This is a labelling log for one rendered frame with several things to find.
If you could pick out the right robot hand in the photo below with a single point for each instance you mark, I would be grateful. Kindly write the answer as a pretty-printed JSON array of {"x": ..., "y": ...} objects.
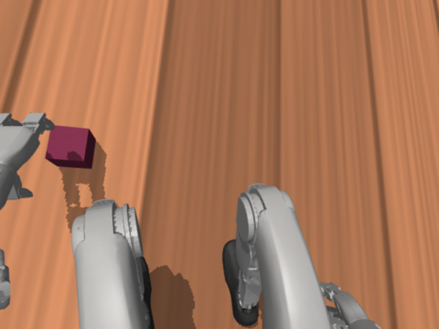
[{"x": 347, "y": 308}]

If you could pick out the left robot hand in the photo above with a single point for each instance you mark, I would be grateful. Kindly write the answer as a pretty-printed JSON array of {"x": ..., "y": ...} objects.
[{"x": 18, "y": 143}]

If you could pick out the left robot foot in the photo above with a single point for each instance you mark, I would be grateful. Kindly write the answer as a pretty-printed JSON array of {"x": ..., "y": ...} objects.
[{"x": 147, "y": 293}]

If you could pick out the right robot foot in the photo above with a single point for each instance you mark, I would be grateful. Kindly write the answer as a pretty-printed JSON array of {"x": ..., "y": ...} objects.
[{"x": 243, "y": 316}]

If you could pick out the left robot arm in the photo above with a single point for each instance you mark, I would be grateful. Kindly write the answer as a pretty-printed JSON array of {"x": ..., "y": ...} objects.
[{"x": 7, "y": 179}]

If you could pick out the cube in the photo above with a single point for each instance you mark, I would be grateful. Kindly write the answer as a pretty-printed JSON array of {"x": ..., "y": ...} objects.
[{"x": 71, "y": 147}]

